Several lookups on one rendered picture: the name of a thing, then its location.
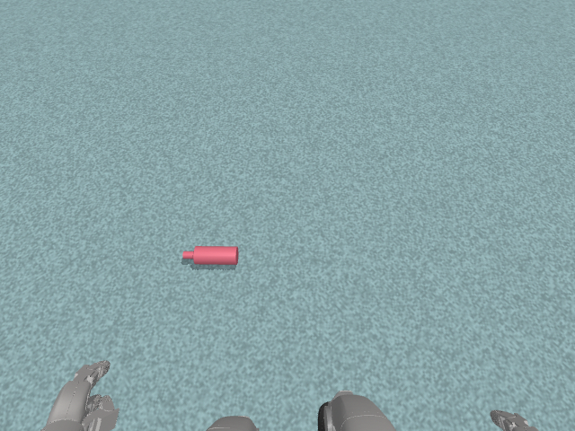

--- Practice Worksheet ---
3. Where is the bottle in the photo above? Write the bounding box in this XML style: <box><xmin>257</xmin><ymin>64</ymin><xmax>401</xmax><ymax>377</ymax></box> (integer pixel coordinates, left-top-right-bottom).
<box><xmin>182</xmin><ymin>246</ymin><xmax>238</xmax><ymax>265</ymax></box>

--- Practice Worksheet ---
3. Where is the right robot hand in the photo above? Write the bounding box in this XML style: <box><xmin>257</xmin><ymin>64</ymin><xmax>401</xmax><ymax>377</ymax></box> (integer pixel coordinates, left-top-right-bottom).
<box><xmin>491</xmin><ymin>410</ymin><xmax>539</xmax><ymax>431</ymax></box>

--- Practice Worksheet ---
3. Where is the left robot hand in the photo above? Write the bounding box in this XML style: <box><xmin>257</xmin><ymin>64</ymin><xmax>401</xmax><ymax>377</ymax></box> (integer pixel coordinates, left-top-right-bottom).
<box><xmin>46</xmin><ymin>360</ymin><xmax>119</xmax><ymax>431</ymax></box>

